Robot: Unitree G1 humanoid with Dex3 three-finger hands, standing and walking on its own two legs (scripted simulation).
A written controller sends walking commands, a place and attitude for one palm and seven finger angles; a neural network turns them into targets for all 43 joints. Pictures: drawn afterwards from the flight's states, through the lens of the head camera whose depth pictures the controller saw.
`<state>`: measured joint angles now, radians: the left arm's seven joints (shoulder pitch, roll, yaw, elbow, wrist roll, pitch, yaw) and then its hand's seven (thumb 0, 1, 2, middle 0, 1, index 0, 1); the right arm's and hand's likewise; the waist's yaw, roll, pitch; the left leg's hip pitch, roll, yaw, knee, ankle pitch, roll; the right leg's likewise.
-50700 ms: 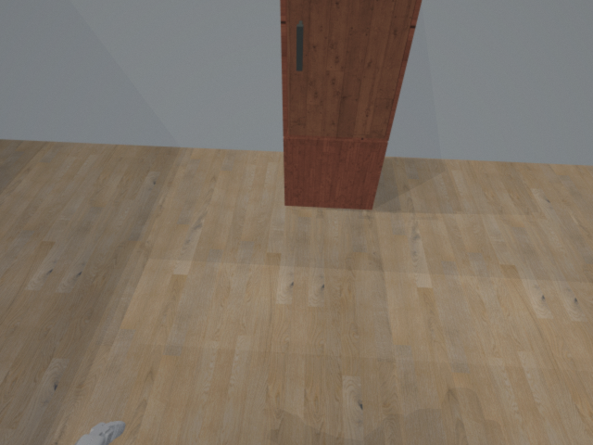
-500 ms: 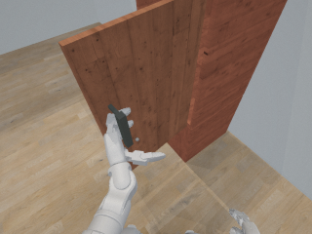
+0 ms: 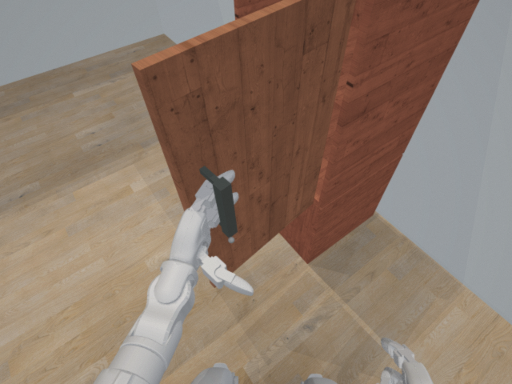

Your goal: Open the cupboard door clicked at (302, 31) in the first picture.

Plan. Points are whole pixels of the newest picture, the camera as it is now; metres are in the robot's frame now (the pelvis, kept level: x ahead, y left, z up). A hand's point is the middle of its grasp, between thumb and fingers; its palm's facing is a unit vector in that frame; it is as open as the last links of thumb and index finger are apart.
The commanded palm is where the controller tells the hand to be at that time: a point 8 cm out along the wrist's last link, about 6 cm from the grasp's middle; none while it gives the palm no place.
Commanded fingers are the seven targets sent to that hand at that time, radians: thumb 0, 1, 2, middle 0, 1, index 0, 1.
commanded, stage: slide the hand sideways off the handle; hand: left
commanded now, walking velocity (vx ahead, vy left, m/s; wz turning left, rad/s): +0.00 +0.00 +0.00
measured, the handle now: (218, 203) +0.39 +0.08 +0.06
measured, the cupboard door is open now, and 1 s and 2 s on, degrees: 97 97 97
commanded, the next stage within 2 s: draw the hand back to the body in 0.96 s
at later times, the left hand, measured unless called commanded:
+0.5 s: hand (214, 260) +0.29 +0.08 +0.05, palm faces -0.12 -0.99 +0.00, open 16.2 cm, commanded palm +0.27 +0.14 +0.06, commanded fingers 0.00 -0.50 0.30 -0.15 -0.30 -0.15 -0.30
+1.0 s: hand (176, 288) +0.25 +0.13 +0.05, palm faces -0.07 -1.00 -0.04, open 16.3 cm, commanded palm +0.23 +0.18 +0.06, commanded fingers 0.00 -0.50 0.30 -0.15 -0.30 -0.15 -0.30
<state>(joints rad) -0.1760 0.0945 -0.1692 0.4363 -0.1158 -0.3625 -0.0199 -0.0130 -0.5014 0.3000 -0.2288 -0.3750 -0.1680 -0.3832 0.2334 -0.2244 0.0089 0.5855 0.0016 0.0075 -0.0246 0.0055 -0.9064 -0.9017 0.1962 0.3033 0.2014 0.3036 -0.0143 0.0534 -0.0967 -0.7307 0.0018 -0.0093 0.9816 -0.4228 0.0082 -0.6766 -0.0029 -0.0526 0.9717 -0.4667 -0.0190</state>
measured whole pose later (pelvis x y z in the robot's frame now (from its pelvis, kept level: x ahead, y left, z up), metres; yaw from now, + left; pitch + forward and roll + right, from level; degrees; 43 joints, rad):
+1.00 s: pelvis +0.02 -0.02 -0.01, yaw +1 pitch +12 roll +0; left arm 0.37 0.19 0.05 -0.05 -0.22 -0.34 -0.22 -0.01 -0.50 0.30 -0.15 -0.30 -0.16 -0.31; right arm 0.25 -0.25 0.01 0.48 0.01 -0.08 -0.04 0.01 -0.91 -0.90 0.20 0.30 0.20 0.30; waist 0.00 0.05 -0.13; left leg -0.78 0.02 -0.04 1.06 -0.49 -0.02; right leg -0.73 0.01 -0.08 1.05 -0.55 -0.05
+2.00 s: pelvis +0.04 +0.02 +0.05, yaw +0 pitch +0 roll -1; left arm 0.51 0.32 0.19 -0.39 -0.04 -0.05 0.14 0.00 0.15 0.58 -0.18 -0.30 -0.18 -0.31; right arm 0.25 -0.22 0.06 0.58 0.01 -0.12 -0.10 0.01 -0.90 -0.90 0.20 0.30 0.20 0.30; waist 0.05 0.07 -0.04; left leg -0.28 -0.02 0.01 0.62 -0.33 0.03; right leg -0.22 -0.01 -0.03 0.58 -0.35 0.01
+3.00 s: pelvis +0.03 +0.00 +0.06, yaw -2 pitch +0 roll -1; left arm 0.53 0.38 0.37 -0.40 -0.05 -0.14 0.10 0.01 0.89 0.90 -0.21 -0.30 -0.21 -0.31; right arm 0.15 -0.25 -0.01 0.58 0.00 -0.02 -0.08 0.01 -0.90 -0.90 0.20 0.30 0.20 0.30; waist 0.02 0.08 0.02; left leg -0.21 0.02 0.03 0.44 -0.23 0.01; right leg -0.16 0.02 -0.01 0.38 -0.22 -0.01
